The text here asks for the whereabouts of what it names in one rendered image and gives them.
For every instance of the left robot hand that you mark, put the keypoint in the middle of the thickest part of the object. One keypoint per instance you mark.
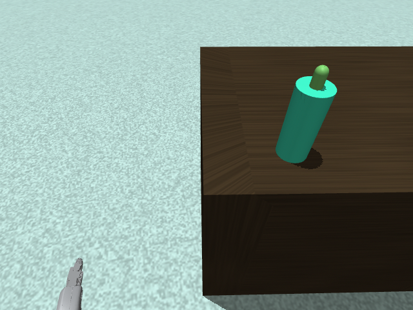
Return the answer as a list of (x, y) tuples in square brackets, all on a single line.
[(71, 296)]

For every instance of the bottle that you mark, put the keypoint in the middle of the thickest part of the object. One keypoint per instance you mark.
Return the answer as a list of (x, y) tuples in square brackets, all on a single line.
[(309, 104)]

